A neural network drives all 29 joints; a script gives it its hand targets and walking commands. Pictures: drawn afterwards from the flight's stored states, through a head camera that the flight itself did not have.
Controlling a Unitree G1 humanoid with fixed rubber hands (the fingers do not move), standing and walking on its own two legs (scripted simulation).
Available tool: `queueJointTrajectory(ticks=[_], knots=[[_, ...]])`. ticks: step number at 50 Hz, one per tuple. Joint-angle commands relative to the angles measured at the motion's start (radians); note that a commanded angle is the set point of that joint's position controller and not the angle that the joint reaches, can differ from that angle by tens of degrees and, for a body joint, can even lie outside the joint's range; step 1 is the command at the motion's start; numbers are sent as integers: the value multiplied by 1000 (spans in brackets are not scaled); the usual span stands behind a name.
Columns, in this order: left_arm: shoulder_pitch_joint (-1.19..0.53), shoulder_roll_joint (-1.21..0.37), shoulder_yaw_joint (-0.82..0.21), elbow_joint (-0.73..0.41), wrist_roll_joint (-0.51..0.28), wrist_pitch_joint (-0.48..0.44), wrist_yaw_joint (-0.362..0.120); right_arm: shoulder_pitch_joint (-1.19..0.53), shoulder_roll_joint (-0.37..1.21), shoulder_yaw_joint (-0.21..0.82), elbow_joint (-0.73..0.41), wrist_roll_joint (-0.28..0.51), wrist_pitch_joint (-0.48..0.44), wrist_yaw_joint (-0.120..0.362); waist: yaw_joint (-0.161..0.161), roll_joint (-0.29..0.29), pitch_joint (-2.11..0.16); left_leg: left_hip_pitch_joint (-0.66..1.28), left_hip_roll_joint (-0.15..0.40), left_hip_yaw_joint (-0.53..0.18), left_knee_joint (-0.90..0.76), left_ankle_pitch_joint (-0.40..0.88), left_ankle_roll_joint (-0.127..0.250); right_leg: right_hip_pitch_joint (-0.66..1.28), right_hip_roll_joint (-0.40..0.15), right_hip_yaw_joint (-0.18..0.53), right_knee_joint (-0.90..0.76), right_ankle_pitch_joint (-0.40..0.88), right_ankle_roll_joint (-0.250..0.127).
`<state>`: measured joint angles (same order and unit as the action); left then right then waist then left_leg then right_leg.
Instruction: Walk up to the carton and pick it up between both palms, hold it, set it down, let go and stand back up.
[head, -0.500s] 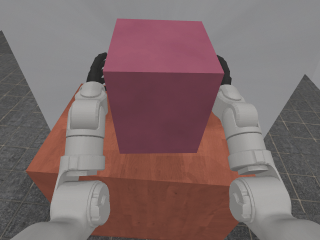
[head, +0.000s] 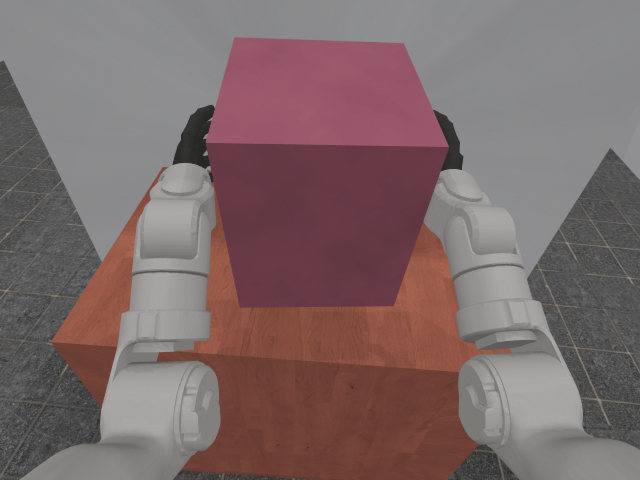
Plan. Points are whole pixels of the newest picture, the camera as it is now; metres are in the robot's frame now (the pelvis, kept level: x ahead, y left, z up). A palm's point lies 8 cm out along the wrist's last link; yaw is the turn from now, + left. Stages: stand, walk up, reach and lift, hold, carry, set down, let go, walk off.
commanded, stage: hold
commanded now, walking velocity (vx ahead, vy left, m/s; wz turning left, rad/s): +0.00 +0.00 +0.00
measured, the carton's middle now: (318, 180) +0.40 +0.02 +0.20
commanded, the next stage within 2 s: set down in 0.32 s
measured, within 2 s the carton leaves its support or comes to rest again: neither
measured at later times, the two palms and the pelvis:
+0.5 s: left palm (186, 167) +0.37 +0.17 +0.23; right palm (442, 171) +0.39 -0.12 +0.23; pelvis +0.00 +0.00 +0.00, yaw +0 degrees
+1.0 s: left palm (205, 185) +0.41 +0.16 +0.18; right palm (428, 190) +0.42 -0.13 +0.18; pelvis +0.01 +0.00 +0.00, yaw +0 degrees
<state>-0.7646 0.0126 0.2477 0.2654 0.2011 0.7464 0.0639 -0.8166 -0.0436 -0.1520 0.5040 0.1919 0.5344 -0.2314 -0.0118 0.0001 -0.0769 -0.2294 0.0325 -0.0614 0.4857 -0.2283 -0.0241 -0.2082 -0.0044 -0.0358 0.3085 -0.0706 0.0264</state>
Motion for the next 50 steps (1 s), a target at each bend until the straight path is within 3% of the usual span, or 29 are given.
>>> queueJointTrajectory(ticks=[1, 2, 5, 7, 8, 10, 14, 16, 17, 19, 20, 21, 22, 24, 28, 31, 33, 35, 36, 37, 38, 39, 40, 42, 45, 46, 48, 49, 50], knots=[[-644, -641, -388, -138, -85, -73, -184, -686, 589, 439, -196, 130, -42, 110, -117, 8, -427, 98, -85, 9, -186, 140, 0, 431, 61, 27, -6, 78, 2], [-652, -658, -410, -158, -106, -77, -186, -726, 608, 448, -244, 132, -56, 111, -104, 6, -476, 104, -92, 23, -184, 129, -1, 438, 65, 19, -5, 62, 3], [-737, -681, -461, -242, -148, -97, -177, -699, 621, 448, -246, 135, -54, 114, -132, 23, -513, 127, -78, 5, -163, 196, -19, 420, 73, 21, 12, 106, -5], [-724, -681, -453, -231, -148, -93, -171, -733, 607, 456, -287, 145, -63, 117, -117, 24, -551, 125, -83, 1, -164, 186, -17, 432, 76, 22, 13, 107, -3], [-708, -676, -439, -153, -121, -82, -172, -736, 578, 432, -234, 123, -52, 114, -125, 36, -466, 120, -78, 3, -186, 111, -18, 399, 70, 15, -10, 21, -5], [-722, -672, -429, -179, -109, -89, -168, -720, 588, 419, -192, 120, -61, 123, -112, 59, -450, 106, -76, 4, -188, 119, -25, 385, 65, 18, -3, 16, -7], [-709, -648, -439, -202, -132, -92, -174, -667, 583, 423, -186, 119, -61, 119, -132, 29, -488, 122, -84, 9, -181, 152, -26, 408, 69, 22, -8, 64, -4], [-681, -682, -466, -237, -158, -100, -173, -717, 624, 459, -294, 141, -68, 116, -118, 3, -540, 130, -84, 10, -169, 206, -17, 432, 74, 19, 5, 132, 3], [-724, -606, -407, -268, -144, -74, -168, -785, 634, 448, -313, 175, -58, 118, -80, -68, -665, 175, -98, 57, -164, 257, 5, 555, 67, 21, 9, 227, 7], [-666, -577, -358, -196, -93, -73, -180, -757, 615, 429, -263, 152, -51, 111, -74, -66, -577, 145, -105, 53, -193, 198, 19, 561, 64, 20, 3, 193, 14], [-754, -604, -404, -300, -135, -85, -171, -741, 606, 427, -271, 153, -63, 113, -97, -14, -640, 184, -101, 48, -167, 242, -8, 530, 62, 16, 19, 205, 0], [-690, -600, -392, -233, -109, -69, -175, -731, 583, 395, -218, 143, -61, 115, -108, 8, -538, 178, -88, 45, -177, 251, -18, 488, 60, 13, 4, 181, 4], [-707, -587, -359, -199, -103, -71, -181, -777, 587, 391, -217, 141, -75, 118, -75, -8, -518, 168, -95, 54, -182, 202, -7, 469, 58, 11, 1, 139, 7], [-709, -569, -282, -91, -56, -74, -199, -761, 568, 309, -55, 81, -88, 133, -91, 1, -340, 126, -89, 56, -211, 117, -4, 386, 60, -9, -18, 30, 8], [-770, -577, -222, 30, 0, -174, -221, -894, 611, 215, -16, -64, -245, 171, -66, 4, -359, 116, -80, 69, -232, -2, 3, 348, 45, -42, -29, -137, 2], [-870, -605, -224, 67, -8, -285, -219, -897, 635, 121, 63, -158, -385, 209, -57, 41, -395, 142, -64, 79, -236, 10, -11, 342, 37, -63, -25, -166, -7], [-789, -587, -183, 205, 28, -308, -227, -898, 611, 64, 102, -225, -444, 218, -49, 5, -343, 121, -70, 90, -231, 6, 1, 347, 35, -80, -25, -181, -2], [-820, -586, -189, 232, 23, -357, -220, -873, 605, 30, 191, -266, -491, 227, -61, -2, -335, 127, -67, 105, -237, -5, -1, 364, 35, -86, -28, -175, 2], [-817, -590, -194, 224, 30, -375, -213, -883, 625, 64, 167, -258, -517, 233, -23, 7, -367, 133, -68, 102, -237, 39, 3, 379, 30, -83, -20, -140, 5], [-812, -604, -214, 229, 31, -390, -205, -880, 609, 75, 187, -259, -536, 230, -43, 12, -382, 150, -71, 106, -230, 78, -6, 371, 33, -92, -19, -99, 9], [-830, -623, -249, 218, -4, -411, -195, -949, 640, 113, 136, -233, -560, 228, -34, -11, -460, 167, -72, 105, -201, 153, -5, 400, 42, -85, -5, -20, 12], [-808, -624, -251, 217, 6, -419, -186, -915, 614, 102, 159, -235, -571, 226, -48, 18, -450, 176, -75, 104, -192, 188, -14, 374, 40, -90, -10, -9, 8], [-798, -650, -287, 210, -11, -434, -181, -923, 630, 152, 133, -225, -580, 227, -37, -8, -508, 200, -73, 100, -177, 267, -17, 412, 48, -88, -6, 63, 15], [-811, -662, -317, 154, -10, -469, -159, -872, 634, 187, 168, -197, -595, 227, -34, 29, -575, 254, -69, 93, -156, 344, -33, 399, 50, -85, -9, 106, 13], [-732, -633, -302, 172, -1, -479, -145, -855, 612, 222, 146, -183, -600, 222, -14, 2, -568, 276, -71, 102, -153, 368, -25, 413, 54, -77, -14, 150, 23], [-686, -618, -290, 225, 14, -468, -153, -766, 593, 209, 218, -196, -582, 217, -28, -20, -469, 263, -71, 101, -161, 354, -25, 425, 52, -74, -19, 154, 25], [-694, -622, -285, 223, 13, -474, -160, -746, 572, 190, 204, -212, -585, 217, -40, -5, -471, 267, -74, 103, -165, 341, -30, 423, 51, -81, -20, 143, 24], [-701, -615, -284, 189, 17, -490, -157, -748, 588, 216, 186, -212, -594, 220, -9, -15, -500, 276, -68, 104, -160, 373, -30, 435, 51, -80, -13, 165, 23], [-671, -589, -253, 236, 29, -487, -163, -718, 573, 195, 232, -214, -583, 222, -14, -24, -436, 259, -70, 103, -170, 322, -20, 427, 48, -71, -22, 118, 21]])
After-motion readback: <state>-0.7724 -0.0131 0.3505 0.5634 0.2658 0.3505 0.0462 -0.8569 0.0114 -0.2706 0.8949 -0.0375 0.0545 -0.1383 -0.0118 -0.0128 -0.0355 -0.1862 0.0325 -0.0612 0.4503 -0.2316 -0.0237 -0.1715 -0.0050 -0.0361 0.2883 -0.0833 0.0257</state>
